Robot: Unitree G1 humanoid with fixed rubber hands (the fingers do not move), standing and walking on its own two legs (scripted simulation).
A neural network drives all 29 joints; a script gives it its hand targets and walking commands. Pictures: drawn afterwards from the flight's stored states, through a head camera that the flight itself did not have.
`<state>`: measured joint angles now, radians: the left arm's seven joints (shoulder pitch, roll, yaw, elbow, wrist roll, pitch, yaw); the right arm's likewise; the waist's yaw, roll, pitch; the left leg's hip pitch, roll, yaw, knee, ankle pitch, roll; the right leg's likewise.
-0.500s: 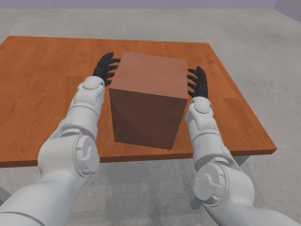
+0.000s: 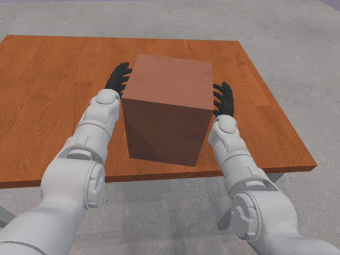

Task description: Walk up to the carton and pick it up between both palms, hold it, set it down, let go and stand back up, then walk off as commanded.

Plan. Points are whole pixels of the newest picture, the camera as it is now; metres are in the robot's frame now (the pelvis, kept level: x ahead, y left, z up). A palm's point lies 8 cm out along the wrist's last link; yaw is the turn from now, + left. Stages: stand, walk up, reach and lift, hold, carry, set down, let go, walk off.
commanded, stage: set down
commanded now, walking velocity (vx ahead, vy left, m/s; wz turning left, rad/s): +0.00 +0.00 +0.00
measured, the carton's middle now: (168, 112) +0.42 -0.04 +0.11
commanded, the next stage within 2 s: none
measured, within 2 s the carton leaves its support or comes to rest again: neither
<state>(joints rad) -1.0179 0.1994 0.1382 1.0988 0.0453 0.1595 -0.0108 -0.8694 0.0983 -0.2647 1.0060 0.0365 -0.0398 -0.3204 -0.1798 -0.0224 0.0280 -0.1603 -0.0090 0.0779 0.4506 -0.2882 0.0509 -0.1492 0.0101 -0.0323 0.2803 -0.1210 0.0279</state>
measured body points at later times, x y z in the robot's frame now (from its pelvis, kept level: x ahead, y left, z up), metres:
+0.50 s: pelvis -0.04 -0.01 +0.00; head -0.05 +0.03 +0.45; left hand +0.39 +0.12 +0.13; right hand +0.33 -0.18 +0.14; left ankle -0.03 +0.05 -0.74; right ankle +0.01 -0.15 -0.74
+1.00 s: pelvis -0.05 -0.01 +0.00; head -0.06 +0.03 +0.45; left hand +0.34 +0.17 +0.11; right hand +0.30 -0.17 +0.14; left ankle -0.03 +0.05 -0.74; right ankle +0.01 -0.15 -0.74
